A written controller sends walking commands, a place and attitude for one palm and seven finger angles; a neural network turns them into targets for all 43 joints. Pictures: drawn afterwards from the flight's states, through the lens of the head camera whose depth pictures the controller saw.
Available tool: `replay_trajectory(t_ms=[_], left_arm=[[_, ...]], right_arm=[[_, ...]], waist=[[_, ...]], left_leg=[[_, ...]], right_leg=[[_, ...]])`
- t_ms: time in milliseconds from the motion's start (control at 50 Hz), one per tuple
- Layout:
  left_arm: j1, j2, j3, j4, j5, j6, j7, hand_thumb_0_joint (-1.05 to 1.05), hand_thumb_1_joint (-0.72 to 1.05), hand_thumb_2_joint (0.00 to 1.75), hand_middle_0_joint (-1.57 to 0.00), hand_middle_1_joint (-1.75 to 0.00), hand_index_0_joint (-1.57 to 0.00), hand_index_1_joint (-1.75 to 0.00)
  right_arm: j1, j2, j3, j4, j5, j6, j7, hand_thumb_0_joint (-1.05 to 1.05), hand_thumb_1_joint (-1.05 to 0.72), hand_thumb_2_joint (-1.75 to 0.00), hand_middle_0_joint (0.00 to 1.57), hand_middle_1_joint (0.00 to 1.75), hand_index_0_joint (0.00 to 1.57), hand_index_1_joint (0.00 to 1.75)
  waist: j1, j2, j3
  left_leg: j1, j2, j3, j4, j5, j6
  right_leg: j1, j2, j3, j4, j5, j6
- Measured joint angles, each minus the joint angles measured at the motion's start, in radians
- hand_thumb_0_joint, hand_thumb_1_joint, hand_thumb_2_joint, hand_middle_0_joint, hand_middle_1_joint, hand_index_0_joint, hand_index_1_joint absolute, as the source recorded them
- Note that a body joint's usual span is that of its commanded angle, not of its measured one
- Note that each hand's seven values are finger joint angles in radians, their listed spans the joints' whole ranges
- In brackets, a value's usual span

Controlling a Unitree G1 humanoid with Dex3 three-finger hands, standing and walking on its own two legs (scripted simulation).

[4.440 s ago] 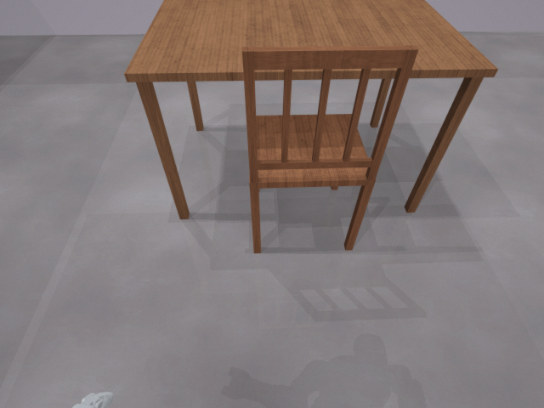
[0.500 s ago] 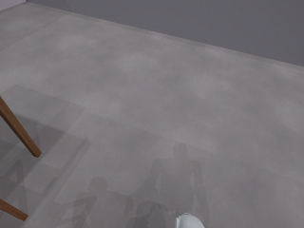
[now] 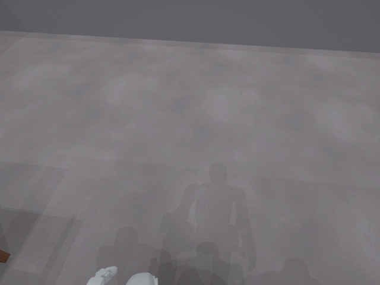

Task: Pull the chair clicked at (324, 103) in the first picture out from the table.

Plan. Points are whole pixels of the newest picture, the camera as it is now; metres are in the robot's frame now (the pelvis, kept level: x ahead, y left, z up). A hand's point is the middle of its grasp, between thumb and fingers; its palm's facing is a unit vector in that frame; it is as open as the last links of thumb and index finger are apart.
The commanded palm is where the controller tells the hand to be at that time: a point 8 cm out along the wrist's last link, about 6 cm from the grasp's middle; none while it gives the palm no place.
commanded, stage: turn to face it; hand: left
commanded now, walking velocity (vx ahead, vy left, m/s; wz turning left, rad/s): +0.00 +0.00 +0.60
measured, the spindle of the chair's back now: out of the picture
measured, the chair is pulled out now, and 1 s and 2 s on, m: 0.00 0.00 0.00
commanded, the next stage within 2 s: none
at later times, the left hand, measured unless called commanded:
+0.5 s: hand out of the picture +0.05 +0.27 -0.17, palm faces +0.32 -0.92 -0.25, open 7.4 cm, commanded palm none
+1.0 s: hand out of the picture -0.01 +0.17 -0.15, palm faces +0.57 -0.78 -0.25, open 7.4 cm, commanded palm none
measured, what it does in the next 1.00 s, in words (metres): steps on the spot, turning left: left foot, then right foot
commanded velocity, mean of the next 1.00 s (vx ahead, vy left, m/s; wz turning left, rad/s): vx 0.00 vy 0.00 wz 0.60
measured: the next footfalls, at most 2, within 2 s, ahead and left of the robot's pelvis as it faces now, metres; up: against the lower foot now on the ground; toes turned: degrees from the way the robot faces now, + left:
left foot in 0.26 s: +0.10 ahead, +0.15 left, +0.00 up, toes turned +19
right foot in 0.72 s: +0.14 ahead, -0.11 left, +0.00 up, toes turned +22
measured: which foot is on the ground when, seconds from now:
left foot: up 0.00-0.24, down 0.26-0.70, up 0.72-1.00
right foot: down 0.00-0.26, up 0.28-0.70, down 0.72-1.00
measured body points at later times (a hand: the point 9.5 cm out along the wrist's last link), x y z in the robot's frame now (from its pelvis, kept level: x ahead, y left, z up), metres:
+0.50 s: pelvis +0.05 +0.04 +0.01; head +0.09 +0.07 +0.45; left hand +0.04 +0.32 -0.15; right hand +0.18 -0.18 -0.13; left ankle +0.06 +0.14 -0.73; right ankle +0.07 -0.13 -0.66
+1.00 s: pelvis +0.04 -0.02 +0.01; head +0.08 -0.01 +0.45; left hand -0.04 +0.21 -0.13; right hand +0.27 -0.20 -0.14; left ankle -0.05 +0.10 -0.67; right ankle +0.10 -0.12 -0.73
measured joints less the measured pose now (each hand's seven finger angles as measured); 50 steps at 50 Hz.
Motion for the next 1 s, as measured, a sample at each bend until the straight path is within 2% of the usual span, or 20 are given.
replay_trajectory(t_ms=[80,180,240,260,280,320,360,420,520,620,660,700,720,740,780,820,860,920,1000], left_arm=[[0.001,-0.003,-0.002,-0.008,0.008,0.018,-0.002,-0.02,0.94,0.89,-0.21,-0.3,-0.2,-0.3],[0.02,0.007,0.006,-0.025,0.016,0.034,-0.003,-0.01,0.93,0.89,-0.21,-0.3,-0.2,-0.3],[0.046,0.025,0.014,-0.029,0.015,0.046,-0.004,-0.01,0.92,0.89,-0.21,-0.3,-0.2,-0.3],[0.06,0.033,0.019,-0.029,0.011,0.052,-0.006,0.0,0.92,0.89,-0.21,-0.3,-0.2,-0.3],[0.067,0.044,0.023,-0.026,0.007,0.063,-0.007,0.0,0.92,0.89,-0.21,-0.3,-0.2,-0.3],[0.079,0.064,0.029,-0.02,0.008,0.089,-0.004,0.0,0.92,0.89,-0.21,-0.3,-0.2,-0.3],[0.084,0.078,0.037,-0.012,0.01,0.103,-0.003,0.01,0.91,0.89,-0.2,-0.3,-0.2,-0.3],[0.082,0.093,0.043,-0.015,0.009,0.107,-0.008,0.01,0.91,0.89,-0.2,-0.3,-0.2,-0.3],[0.07,0.103,0.045,-0.042,0.005,0.109,-0.007,0.01,0.91,0.89,-0.2,-0.3,-0.19,-0.3],[0.042,0.094,0.038,-0.07,0.001,0.108,-0.005,0.01,0.91,0.89,-0.2,-0.3,-0.19,-0.3],[0.032,0.083,0.032,-0.084,-0.003,0.1,-0.005,0.01,0.91,0.89,-0.2,-0.3,-0.19,-0.3],[0.033,0.075,0.023,-0.103,-0.004,0.085,-0.007,0.01,0.91,0.89,-0.2,-0.3,-0.19,-0.3],[0.035,0.069,0.02,-0.109,0.0,0.074,-0.005,0.01,0.91,0.89,-0.2,-0.3,-0.2,-0.3],[0.037,0.058,0.014,-0.111,0.005,0.069,-0.004,0.01,0.91,0.89,-0.2,-0.3,-0.2,-0.3],[0.051,0.04,0.001,-0.116,0.01,0.069,-0.003,0.01,0.91,0.89,-0.2,-0.3,-0.2,-0.3],[0.071,0.029,-0.005,-0.115,0.011,0.07,-0.001,0.01,0.91,0.89,-0.21,-0.3,-0.2,-0.3],[0.087,0.025,-0.009,-0.111,0.012,0.07,-0.002,0.01,0.91,0.89,-0.21,-0.3,-0.2,-0.3],[0.103,0.026,-0.014,-0.106,0.015,0.069,-0.004,0.01,0.9,0.89,-0.21,-0.3,-0.2,-0.3],[0.122,0.035,-0.016,-0.102,0.019,0.067,-0.008,0.01,0.9,0.89,-0.21,-0.3,-0.2,-0.3]], right_arm=[[-0.043,-0.017,-0.009,-0.02,-0.007,0.019,0.005,0.01,-0.93,-0.9,0.2,0.29,0.2,0.3],[-0.072,-0.034,-0.014,-0.039,-0.008,0.035,0.027,0.01,-0.93,-0.9,0.2,0.29,0.2,0.3],[-0.084,-0.041,-0.016,-0.063,-0.011,0.033,0.036,0.0,-0.92,-0.9,0.2,0.29,0.2,0.3],[-0.085,-0.045,-0.017,-0.074,-0.013,0.027,0.038,0.0,-0.92,-0.9,0.2,0.29,0.2,0.3],[-0.091,-0.045,-0.019,-0.083,-0.014,0.02,0.037,0.0,-0.92,-0.9,0.2,0.29,0.2,0.3],[-0.102,-0.044,-0.015,-0.097,-0.013,0.01,0.033,0.0,-0.91,-0.9,0.2,0.29,0.2,0.3],[-0.103,-0.043,-0.012,-0.106,-0.012,0.006,0.024,0.0,-0.91,-0.9,0.2,0.29,0.2,0.3],[-0.1,-0.045,-0.007,-0.107,-0.009,0.007,0.018,0.0,-0.91,-0.9,0.2,0.29,0.2,0.3],[-0.093,-0.052,-0.008,-0.103,-0.008,0.018,0.022,0.0,-0.9,-0.9,0.2,0.29,0.2,0.3],[-0.095,-0.066,-0.021,-0.107,-0.012,0.034,0.03,0.0,-0.9,-0.9,0.2,0.3,0.2,0.3],[-0.098,-0.077,-0.028,-0.11,-0.012,0.042,0.032,0.0,-0.9,-0.9,0.2,0.3,0.2,0.3],[-0.097,-0.088,-0.037,-0.115,-0.008,0.05,0.034,0.0,-0.9,-0.9,0.2,0.3,0.2,0.3],[-0.097,-0.096,-0.043,-0.117,-0.004,0.054,0.035,0.0,-0.9,-0.9,0.2,0.3,0.2,0.3],[-0.101,-0.106,-0.051,-0.114,-0.004,0.06,0.035,0.0,-0.9,-0.9,0.2,0.3,0.2,0.3],[-0.102,-0.122,-0.062,-0.115,-0.008,0.072,0.037,0.0,-0.9,-0.9,0.2,0.29,0.2,0.3],[-0.107,-0.132,-0.067,-0.114,-0.011,0.078,0.044,0.0,-0.9,-0.9,0.2,0.29,0.2,0.3],[-0.114,-0.138,-0.068,-0.118,-0.012,0.078,0.051,0.0,-0.91,-0.9,0.2,0.29,0.2,0.3],[-0.123,-0.139,-0.067,-0.122,-0.009,0.08,0.057,0.0,-0.91,-0.9,0.2,0.29,0.2,0.3],[-0.147,-0.137,-0.058,-0.119,-0.006,0.087,0.06,0.0,-0.91,-0.9,0.2,0.29,0.2,0.3]], waist=[[0.014,0.001,-0.024],[0.046,-0.026,-0.016],[0.06,-0.046,-0.002],[0.06,-0.053,-0.001],[0.061,-0.067,0.005],[0.066,-0.075,0.02],[0.065,-0.069,0.026],[0.068,-0.055,0.031],[0.067,-0.03,0.022],[0.051,-0.007,0.014],[0.044,0.006,0.012],[0.043,0.012,0.004],[0.047,0.017,0.001],[0.048,0.03,0.003],[0.046,0.035,-0.001],[0.048,0.025,-0.003],[0.047,0.012,0.001],[0.049,-0.007,0.011],[0.068,-0.026,0.03]], left_leg=[[-0.018,-0.008,0.026,-0.129,0.026,-0.013],[0.054,-0.031,0.075,-0.303,-0.012,-0.014],[0.134,-0.051,0.095,-0.456,0.034,-0.001],[0.153,-0.064,0.096,-0.498,0.066,0.034],[0.143,-0.08,0.096,-0.484,0.057,0.066],[0.14,-0.094,0.094,-0.473,0.037,0.099],[0.153,-0.103,0.082,-0.508,0.049,0.103],[0.18,-0.118,0.057,-0.584,0.095,0.101],[0.2,-0.136,0.001,-0.663,0.149,0.096],[0.183,-0.15,-0.064,-0.667,0.17,0.074],[0.166,-0.157,-0.092,-0.649,0.171,0.061],[0.138,-0.171,-0.119,-0.612,0.164,0.044],[0.115,-0.175,-0.127,-0.569,0.125,0.037],[0.087,-0.176,-0.13,-0.49,0.03,0.026],[0.024,-0.187,-0.11,-0.284,-0.082,0.015],[-0.017,-0.176,-0.074,-0.112,-0.079,0.002],[-0.03,-0.154,-0.048,-0.022,-0.051,-0.013],[-0.006,-0.124,-0.029,-0.034,-0.039,-0.029],[0.062,-0.102,-0.007,-0.17,-0.071,-0.036]], right_leg=[[0.042,-0.021,-0.04,-0.03,-0.016,0.015],[0.061,-0.06,-0.094,0.01,-0.067,0.042],[0.047,-0.096,-0.124,0.091,-0.123,0.067],[0.027,-0.116,-0.127,0.145,-0.151,0.078],[-0.009,-0.128,-0.093,0.233,-0.219,0.102],[-0.096,-0.111,0.015,0.437,-0.316,0.134],[-0.164,-0.093,0.084,0.579,-0.3,0.153],[-0.221,-0.09,0.145,0.645,-0.218,0.173],[-0.212,-0.09,0.193,0.538,-0.177,0.189],[-0.139,-0.067,0.2,0.354,-0.199,0.188],[-0.092,-0.049,0.195,0.252,-0.186,0.182],[-0.021,-0.037,0.183,0.097,-0.112,0.174],[0.0,-0.037,0.174,0.046,-0.089,0.15],[-0.001,-0.036,0.158,0.056,-0.083,0.127],[0.009,-0.056,0.127,0.061,-0.081,0.101],[0.031,-0.077,0.107,0.038,-0.071,0.096],[0.047,-0.095,0.089,0.016,-0.06,0.096],[0.061,-0.121,0.054,-0.001,-0.052,0.099],[0.058,-0.149,0.009,0.007,-0.054,0.108]])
